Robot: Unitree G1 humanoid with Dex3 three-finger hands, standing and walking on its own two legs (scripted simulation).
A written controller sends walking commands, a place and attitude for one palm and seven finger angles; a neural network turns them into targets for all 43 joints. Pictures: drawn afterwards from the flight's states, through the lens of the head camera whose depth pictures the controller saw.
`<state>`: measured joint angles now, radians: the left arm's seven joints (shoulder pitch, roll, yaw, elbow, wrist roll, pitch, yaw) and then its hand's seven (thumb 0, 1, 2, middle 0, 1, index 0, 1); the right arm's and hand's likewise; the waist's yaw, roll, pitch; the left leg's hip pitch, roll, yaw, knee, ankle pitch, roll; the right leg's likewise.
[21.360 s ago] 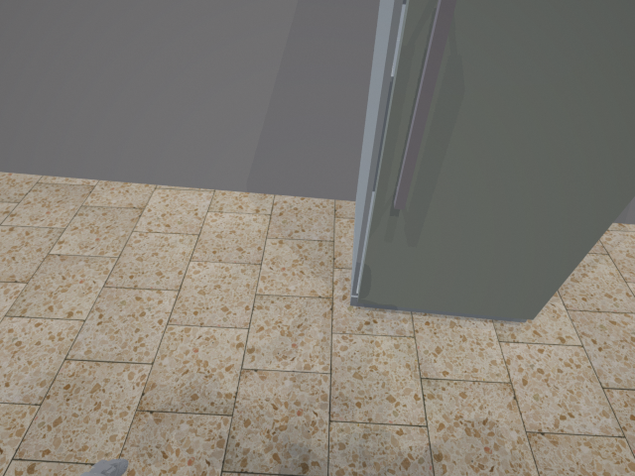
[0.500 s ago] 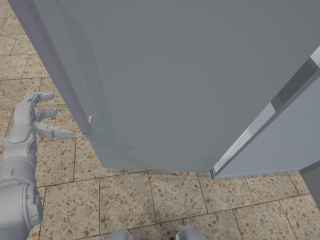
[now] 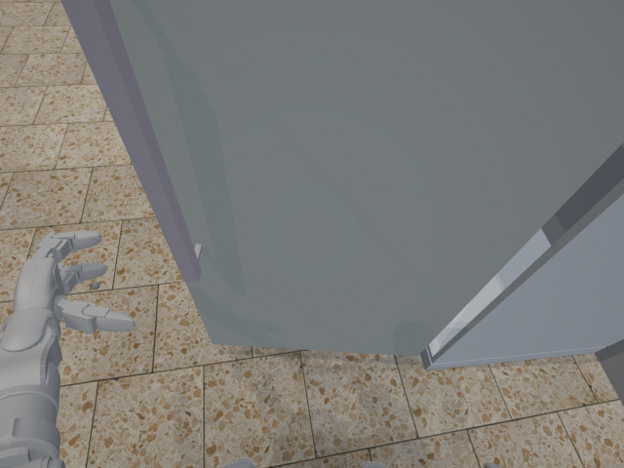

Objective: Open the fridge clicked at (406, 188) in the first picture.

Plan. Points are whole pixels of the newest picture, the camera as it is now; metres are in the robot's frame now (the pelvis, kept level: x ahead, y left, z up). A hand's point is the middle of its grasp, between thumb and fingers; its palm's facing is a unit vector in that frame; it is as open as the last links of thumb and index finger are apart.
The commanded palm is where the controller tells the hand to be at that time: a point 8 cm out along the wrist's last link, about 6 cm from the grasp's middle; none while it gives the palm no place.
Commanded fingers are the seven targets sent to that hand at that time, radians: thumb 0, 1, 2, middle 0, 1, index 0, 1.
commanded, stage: slip the hand off the handle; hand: left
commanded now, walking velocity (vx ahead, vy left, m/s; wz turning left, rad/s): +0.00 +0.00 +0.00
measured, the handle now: (161, 166) +0.45 +0.20 +0.12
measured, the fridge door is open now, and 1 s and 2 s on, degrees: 81 81 81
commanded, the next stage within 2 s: draw the hand back to the body in 0.34 s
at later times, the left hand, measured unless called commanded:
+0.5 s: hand (70, 341) +0.27 +0.29 +0.01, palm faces +0.28 -0.94 -0.17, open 14.6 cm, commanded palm +0.24 +0.33 +0.04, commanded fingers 0.00 -0.55 0.20 -0.25 -1.15 -0.25 -1.15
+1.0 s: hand (27, 378) +0.20 +0.27 +0.10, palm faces +0.04 -1.00 -0.06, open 14.5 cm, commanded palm +0.18 +0.31 +0.12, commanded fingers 0.00 -0.26 0.34 -0.24 -0.98 -0.24 -0.98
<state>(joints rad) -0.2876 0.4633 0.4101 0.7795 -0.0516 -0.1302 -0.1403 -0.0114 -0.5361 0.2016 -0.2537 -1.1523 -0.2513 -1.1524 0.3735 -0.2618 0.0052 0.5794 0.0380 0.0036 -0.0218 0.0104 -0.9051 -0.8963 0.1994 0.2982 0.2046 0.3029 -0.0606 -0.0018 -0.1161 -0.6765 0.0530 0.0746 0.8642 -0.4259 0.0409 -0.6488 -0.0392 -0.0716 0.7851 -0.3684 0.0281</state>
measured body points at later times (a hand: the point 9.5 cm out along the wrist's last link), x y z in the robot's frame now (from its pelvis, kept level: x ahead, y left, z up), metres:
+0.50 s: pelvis -0.01 -0.01 +0.00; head +0.02 +0.01 +0.45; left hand +0.25 +0.34 +0.02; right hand +0.15 -0.25 -0.08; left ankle +0.00 +0.09 -0.70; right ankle +0.00 -0.14 -0.70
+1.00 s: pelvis -0.03 -0.02 +0.00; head -0.02 -0.01 +0.45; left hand +0.19 +0.32 +0.10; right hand +0.14 -0.27 -0.06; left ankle +0.00 +0.09 -0.70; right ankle +0.00 -0.14 -0.70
